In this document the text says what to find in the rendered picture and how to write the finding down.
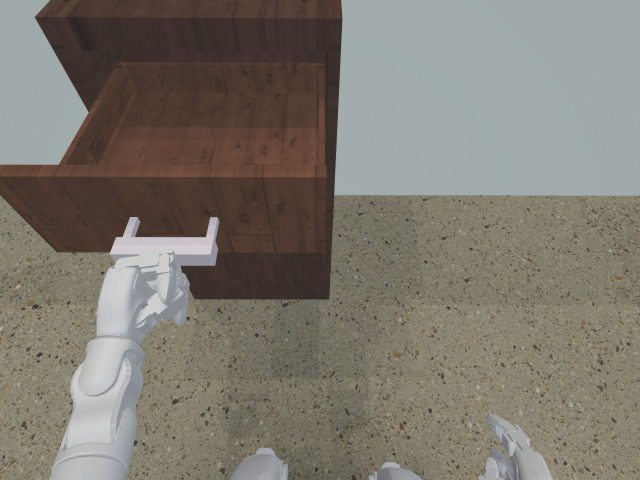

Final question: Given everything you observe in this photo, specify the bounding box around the cabinet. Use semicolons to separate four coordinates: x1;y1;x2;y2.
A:
35;0;342;300

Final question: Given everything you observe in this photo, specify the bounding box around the drawer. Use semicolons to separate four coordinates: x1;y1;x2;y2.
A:
0;62;327;253

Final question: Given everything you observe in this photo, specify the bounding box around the left robot hand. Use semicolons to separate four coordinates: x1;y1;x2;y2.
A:
96;248;190;346

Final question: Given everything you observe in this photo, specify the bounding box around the left robot thigh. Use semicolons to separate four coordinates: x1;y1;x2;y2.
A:
228;454;288;480

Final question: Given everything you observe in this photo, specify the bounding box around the handle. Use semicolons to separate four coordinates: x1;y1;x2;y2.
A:
110;217;219;266

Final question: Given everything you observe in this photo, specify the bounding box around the left robot forearm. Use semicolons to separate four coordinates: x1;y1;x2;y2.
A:
49;336;145;480

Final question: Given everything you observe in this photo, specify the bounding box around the left robot shin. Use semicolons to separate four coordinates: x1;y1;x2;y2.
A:
256;448;276;456

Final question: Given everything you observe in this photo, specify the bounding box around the right robot hand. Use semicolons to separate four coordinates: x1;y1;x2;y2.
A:
479;414;553;480

